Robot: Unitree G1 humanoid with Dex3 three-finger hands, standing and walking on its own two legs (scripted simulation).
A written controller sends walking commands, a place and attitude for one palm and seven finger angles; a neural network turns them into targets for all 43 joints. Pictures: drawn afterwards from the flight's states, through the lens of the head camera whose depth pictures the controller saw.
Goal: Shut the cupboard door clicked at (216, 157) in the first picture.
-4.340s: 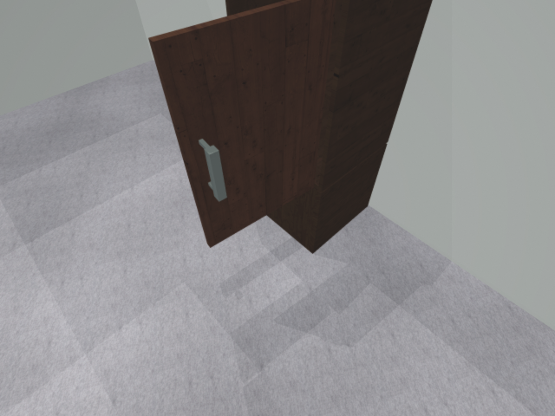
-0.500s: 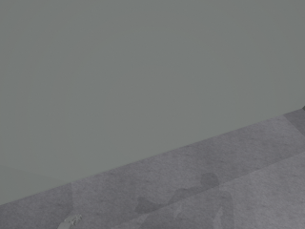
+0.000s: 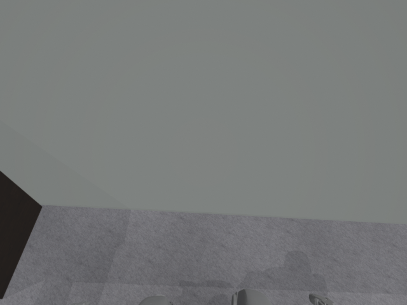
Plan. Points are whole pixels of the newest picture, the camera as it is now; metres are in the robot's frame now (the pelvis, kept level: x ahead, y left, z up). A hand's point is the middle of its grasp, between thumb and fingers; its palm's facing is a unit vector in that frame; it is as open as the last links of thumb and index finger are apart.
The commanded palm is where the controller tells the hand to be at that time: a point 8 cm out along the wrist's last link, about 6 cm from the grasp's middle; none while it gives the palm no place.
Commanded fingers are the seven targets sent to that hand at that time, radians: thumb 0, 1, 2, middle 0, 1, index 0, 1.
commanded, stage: turn to face it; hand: left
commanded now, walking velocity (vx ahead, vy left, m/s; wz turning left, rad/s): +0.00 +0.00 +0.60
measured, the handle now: out of the picture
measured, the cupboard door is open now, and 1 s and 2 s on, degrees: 84 84 84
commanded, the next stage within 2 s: none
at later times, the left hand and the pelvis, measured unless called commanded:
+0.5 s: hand out of the picture +0.02 +0.13 -0.15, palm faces +0.32 -0.92 -0.24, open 7.3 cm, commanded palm none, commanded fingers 0.00 0.90 0.90 -0.20 -0.30 -0.20 -0.30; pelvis +0.01 -0.07 +0.01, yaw +19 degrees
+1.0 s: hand out of the picture +0.00 +0.16 -0.15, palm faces +0.57 -0.77 -0.30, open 7.4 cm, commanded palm none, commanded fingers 0.00 0.90 0.90 -0.20 -0.30 -0.20 -0.30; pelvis +0.02 -0.09 +0.00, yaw +36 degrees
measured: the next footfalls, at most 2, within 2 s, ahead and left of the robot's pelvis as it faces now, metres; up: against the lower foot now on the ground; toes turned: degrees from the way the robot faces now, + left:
right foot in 0.22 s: +0.07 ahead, -0.17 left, +0.00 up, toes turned +6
left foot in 0.62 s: +0.00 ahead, +0.07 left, +0.00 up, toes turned +29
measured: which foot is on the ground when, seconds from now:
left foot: down 0.00-0.22, up 0.24-0.60, down 0.62-1.00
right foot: up 0.00-0.20, down 0.22-0.62, up 0.64-0.98, down 1.00-1.00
